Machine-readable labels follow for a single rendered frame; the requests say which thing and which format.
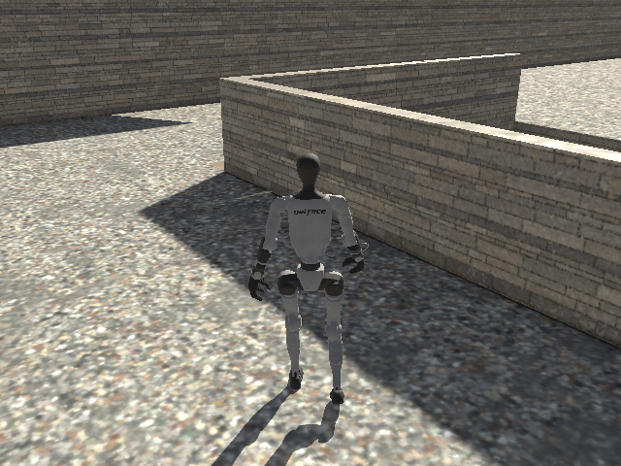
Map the robot right upper arm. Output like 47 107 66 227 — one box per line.
329 194 358 247

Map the left robot hand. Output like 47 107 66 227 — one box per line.
248 276 271 301

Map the robot left upper arm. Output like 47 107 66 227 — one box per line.
262 196 289 250

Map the right robot hand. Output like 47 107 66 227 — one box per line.
343 257 365 274

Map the left robot forearm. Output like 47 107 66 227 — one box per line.
251 235 272 280

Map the right robot forearm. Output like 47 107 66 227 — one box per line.
347 231 364 262

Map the robot left thigh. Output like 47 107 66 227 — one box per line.
278 270 302 332

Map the robot torso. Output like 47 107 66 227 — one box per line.
287 190 332 291

